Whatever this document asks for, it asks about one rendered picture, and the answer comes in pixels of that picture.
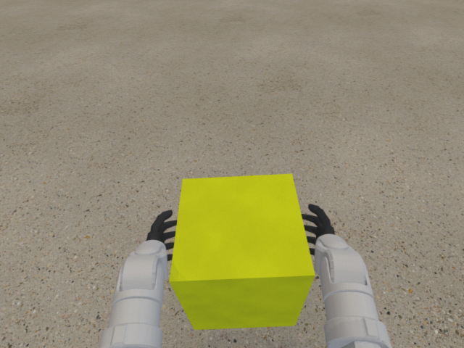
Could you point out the robot left forearm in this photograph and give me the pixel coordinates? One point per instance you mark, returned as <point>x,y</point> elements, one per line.
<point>136,306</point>

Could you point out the robot right forearm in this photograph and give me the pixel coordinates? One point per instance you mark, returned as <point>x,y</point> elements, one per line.
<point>352,318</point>

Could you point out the left robot hand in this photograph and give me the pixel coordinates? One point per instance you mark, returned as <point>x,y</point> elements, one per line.
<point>158,228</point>

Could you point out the carton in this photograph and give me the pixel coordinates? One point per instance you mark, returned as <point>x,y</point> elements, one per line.
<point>240,256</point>

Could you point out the right robot hand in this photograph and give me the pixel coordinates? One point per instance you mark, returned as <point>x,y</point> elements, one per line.
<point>322,222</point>

